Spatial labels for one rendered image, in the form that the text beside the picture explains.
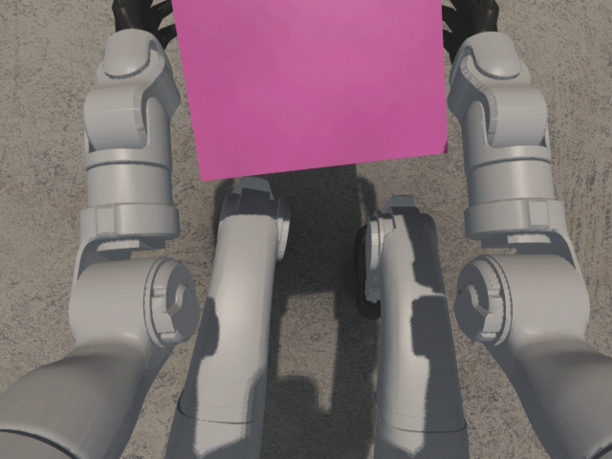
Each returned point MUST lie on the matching right robot forearm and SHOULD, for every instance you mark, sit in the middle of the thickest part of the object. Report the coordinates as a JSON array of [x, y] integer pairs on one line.
[[507, 155]]

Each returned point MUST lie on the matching left robot forearm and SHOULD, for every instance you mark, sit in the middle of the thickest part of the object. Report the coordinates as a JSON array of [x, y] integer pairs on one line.
[[128, 156]]

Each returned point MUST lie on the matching carton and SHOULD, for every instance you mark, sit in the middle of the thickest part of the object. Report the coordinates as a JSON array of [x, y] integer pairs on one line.
[[284, 85]]

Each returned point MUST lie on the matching robot right hand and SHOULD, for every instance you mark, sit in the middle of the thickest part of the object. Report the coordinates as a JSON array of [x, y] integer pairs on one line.
[[471, 17]]

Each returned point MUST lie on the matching robot right thigh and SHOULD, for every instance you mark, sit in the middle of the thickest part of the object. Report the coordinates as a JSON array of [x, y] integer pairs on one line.
[[418, 408]]

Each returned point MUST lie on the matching left robot upper arm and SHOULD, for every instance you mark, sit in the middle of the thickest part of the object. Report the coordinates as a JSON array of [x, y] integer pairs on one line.
[[126, 316]]

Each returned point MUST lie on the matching right robot upper arm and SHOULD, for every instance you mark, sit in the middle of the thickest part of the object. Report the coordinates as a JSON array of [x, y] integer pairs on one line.
[[531, 311]]

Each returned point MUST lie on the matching robot left hand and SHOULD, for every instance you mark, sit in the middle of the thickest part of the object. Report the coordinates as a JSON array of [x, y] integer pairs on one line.
[[136, 14]]

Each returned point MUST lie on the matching right robot foot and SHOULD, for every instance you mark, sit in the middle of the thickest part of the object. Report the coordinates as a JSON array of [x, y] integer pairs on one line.
[[369, 309]]

